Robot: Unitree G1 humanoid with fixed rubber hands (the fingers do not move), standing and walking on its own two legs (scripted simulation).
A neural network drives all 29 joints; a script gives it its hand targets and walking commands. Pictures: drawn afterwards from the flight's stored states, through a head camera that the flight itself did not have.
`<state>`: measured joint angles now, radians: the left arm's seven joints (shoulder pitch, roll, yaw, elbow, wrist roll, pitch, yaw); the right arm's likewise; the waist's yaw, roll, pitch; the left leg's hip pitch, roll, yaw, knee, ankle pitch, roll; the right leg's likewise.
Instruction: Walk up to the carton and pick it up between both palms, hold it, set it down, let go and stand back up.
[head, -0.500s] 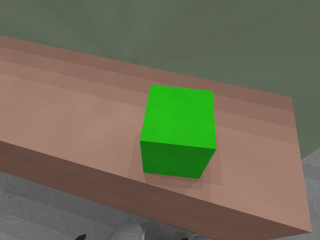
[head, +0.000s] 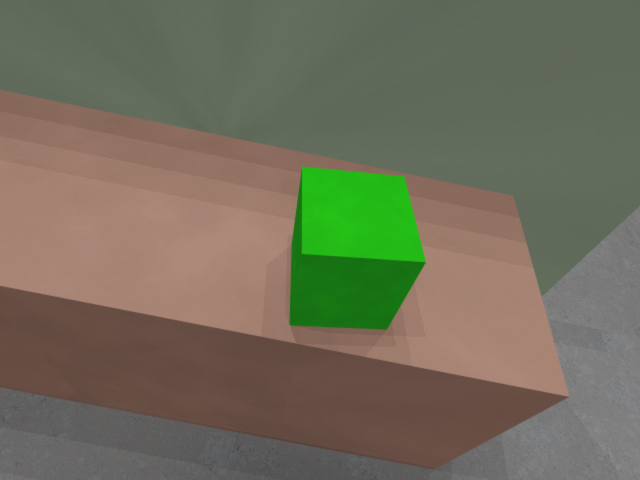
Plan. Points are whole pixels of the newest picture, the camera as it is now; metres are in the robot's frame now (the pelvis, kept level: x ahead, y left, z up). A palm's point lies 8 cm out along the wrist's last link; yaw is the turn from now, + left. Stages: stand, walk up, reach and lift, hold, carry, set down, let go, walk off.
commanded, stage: walk up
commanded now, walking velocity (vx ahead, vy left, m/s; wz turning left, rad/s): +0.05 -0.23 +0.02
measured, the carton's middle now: (346, 251) +0.48 -0.04 -0.04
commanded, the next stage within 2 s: none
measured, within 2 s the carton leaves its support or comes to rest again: neither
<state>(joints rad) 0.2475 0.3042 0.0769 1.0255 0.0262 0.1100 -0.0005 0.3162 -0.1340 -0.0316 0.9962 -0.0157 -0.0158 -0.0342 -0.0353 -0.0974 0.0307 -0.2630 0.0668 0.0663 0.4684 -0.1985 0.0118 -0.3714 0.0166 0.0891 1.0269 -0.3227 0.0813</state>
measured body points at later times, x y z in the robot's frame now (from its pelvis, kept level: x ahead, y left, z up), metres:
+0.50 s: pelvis +0.00 -0.10 +0.00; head -0.03 -0.15 +0.45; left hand -0.08 +0.11 -0.14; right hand +0.03 -0.34 -0.18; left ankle +0.05 +0.06 -0.67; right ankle -0.10 -0.18 -0.74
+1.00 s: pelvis +0.11 -0.11 -0.01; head +0.17 -0.11 +0.43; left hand +0.17 +0.15 -0.16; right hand +0.15 -0.36 -0.16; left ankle +0.14 +0.03 -0.74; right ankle +0.08 -0.25 -0.71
